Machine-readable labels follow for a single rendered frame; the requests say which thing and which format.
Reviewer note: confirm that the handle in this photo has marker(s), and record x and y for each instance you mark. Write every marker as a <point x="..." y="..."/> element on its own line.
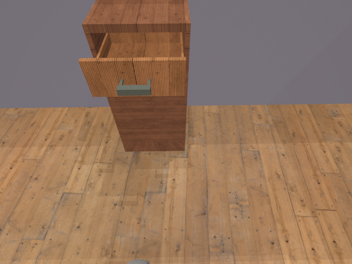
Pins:
<point x="133" y="90"/>

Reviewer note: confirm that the drawer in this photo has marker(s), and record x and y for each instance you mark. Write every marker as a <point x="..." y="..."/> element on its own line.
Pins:
<point x="136" y="57"/>

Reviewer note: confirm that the cabinet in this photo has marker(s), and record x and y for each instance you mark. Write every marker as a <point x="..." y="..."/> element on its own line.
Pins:
<point x="145" y="123"/>

